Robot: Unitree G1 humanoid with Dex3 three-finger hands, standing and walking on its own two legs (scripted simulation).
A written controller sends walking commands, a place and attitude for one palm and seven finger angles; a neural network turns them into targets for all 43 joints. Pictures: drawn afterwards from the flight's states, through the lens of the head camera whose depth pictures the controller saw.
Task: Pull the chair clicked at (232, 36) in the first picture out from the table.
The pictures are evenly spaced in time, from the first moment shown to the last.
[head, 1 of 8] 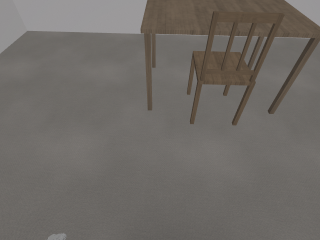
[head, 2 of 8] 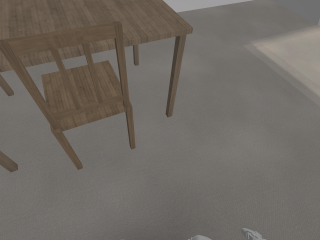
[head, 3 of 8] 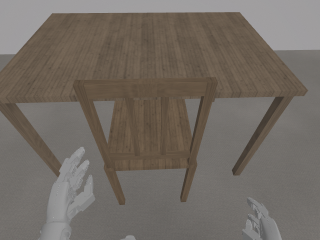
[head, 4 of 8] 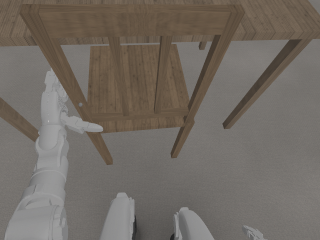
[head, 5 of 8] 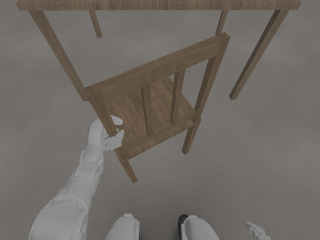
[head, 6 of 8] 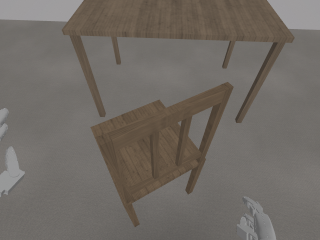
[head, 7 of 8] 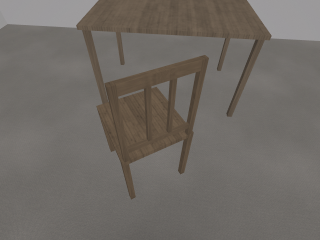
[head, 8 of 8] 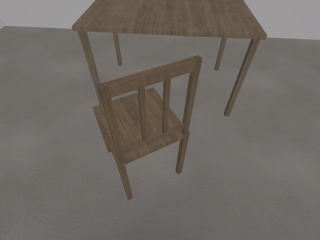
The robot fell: no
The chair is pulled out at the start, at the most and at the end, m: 0.00 0.56 0.56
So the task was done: yes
